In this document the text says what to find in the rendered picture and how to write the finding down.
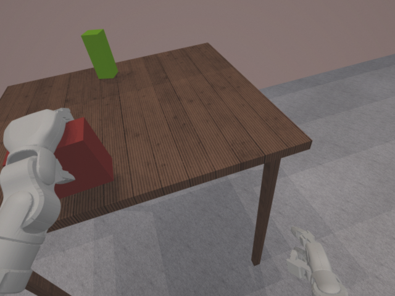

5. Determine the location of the left robot forearm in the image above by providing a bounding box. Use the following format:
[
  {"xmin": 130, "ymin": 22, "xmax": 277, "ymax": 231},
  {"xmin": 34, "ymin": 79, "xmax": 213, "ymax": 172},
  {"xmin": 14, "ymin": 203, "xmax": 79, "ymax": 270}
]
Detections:
[{"xmin": 0, "ymin": 146, "xmax": 61, "ymax": 296}]

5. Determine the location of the robot right hand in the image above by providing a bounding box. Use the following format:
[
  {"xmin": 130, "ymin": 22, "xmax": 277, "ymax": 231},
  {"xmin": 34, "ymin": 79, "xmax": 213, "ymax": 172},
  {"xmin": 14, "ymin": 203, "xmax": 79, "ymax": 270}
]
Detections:
[{"xmin": 286, "ymin": 226, "xmax": 333, "ymax": 282}]

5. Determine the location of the table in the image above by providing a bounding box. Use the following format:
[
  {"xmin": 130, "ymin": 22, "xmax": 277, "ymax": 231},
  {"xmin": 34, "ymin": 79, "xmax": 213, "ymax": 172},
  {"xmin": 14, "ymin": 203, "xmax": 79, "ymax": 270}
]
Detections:
[{"xmin": 0, "ymin": 43, "xmax": 312, "ymax": 296}]

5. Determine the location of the right robot forearm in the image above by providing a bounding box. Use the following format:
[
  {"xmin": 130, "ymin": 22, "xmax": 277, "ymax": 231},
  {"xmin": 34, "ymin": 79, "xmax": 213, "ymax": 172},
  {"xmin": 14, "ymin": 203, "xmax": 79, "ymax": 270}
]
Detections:
[{"xmin": 310, "ymin": 270, "xmax": 348, "ymax": 296}]

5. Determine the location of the sponge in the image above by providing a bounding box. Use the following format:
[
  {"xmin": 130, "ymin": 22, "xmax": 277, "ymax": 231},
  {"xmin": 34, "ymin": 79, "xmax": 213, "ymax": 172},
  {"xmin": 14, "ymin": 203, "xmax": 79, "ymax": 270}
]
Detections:
[{"xmin": 2, "ymin": 117, "xmax": 114, "ymax": 199}]

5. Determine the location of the robot left hand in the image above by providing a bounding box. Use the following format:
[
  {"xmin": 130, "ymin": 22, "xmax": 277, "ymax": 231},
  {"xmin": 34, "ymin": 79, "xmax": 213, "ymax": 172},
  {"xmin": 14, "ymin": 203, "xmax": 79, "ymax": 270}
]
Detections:
[{"xmin": 3, "ymin": 108, "xmax": 75, "ymax": 184}]

